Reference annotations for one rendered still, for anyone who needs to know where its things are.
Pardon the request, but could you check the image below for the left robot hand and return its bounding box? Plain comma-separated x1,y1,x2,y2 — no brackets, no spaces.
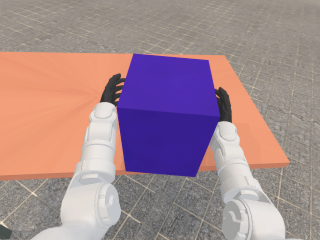
100,73,126,107

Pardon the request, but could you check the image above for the carton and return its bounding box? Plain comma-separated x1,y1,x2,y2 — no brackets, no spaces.
116,53,221,177

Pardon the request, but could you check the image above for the right robot upper arm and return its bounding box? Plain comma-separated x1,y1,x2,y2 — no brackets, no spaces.
221,198,303,240

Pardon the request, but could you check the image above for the left robot upper arm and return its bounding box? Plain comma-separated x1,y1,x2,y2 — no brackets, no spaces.
31,182,121,240

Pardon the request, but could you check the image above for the left robot forearm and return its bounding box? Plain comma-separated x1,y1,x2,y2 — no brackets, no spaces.
60,102,117,222

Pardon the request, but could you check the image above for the table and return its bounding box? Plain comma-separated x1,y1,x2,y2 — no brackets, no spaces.
0,51,290,240

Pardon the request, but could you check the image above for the right robot forearm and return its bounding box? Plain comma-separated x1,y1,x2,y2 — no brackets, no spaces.
210,121,286,235

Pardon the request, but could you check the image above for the right robot hand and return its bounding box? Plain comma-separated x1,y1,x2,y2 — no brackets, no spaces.
215,87,232,123

